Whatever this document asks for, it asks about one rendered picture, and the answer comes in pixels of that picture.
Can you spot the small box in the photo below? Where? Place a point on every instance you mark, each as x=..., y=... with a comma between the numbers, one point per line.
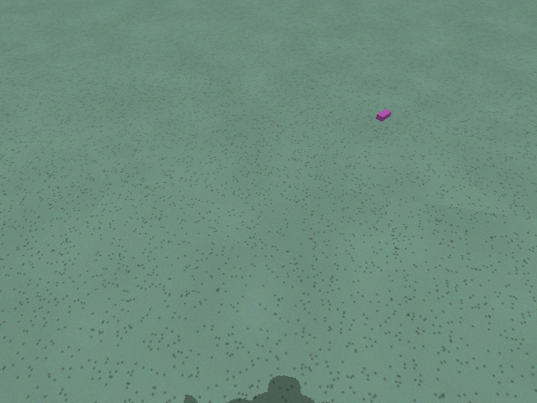
x=383, y=115

